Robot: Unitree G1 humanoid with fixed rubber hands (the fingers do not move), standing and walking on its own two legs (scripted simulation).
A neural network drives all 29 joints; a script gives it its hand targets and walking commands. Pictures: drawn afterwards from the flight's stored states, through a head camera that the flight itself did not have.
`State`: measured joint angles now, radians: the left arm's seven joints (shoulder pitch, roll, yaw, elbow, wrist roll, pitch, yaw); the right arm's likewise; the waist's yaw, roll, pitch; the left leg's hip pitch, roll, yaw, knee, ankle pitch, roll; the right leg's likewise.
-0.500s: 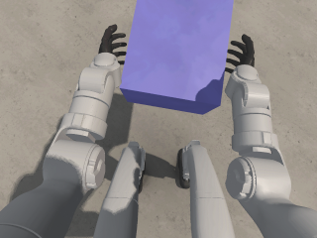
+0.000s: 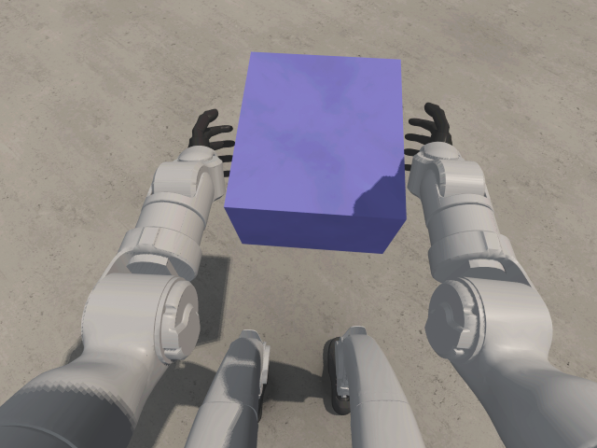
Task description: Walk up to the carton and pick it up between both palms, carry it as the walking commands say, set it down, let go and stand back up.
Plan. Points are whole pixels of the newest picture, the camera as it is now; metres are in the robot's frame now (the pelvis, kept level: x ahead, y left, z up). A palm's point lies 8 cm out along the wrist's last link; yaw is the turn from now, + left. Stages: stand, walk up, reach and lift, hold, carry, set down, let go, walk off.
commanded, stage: reach and lift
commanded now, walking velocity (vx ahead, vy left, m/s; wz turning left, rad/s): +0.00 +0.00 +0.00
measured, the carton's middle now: (318, 155) +0.52 -0.03 -0.03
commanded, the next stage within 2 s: hold in 2.00 s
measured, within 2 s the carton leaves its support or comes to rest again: neither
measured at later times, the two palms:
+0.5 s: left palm (188, 121) +0.46 +0.13 +0.12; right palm (454, 144) +0.43 -0.17 +0.11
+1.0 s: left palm (160, 126) +0.45 +0.16 +0.12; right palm (448, 112) +0.45 -0.16 +0.14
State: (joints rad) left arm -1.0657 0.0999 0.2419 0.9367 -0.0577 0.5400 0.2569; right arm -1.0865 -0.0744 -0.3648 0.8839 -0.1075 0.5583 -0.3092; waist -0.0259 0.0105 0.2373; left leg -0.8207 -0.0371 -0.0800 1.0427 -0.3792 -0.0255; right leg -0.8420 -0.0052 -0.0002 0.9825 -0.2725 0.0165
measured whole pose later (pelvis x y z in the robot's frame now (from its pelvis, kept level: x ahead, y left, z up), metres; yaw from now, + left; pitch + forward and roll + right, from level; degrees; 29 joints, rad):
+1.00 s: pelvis +0.16 +0.02 +0.08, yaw +1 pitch -6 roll -1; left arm -0.44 -0.08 0.32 0.80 0.23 0.72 0.03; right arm -0.49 0.08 -0.47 0.78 -0.26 0.72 -0.14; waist -0.03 -0.01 -0.21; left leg -0.11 -0.03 -0.10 0.51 -0.30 0.00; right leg -0.12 0.00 0.00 0.45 -0.23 0.01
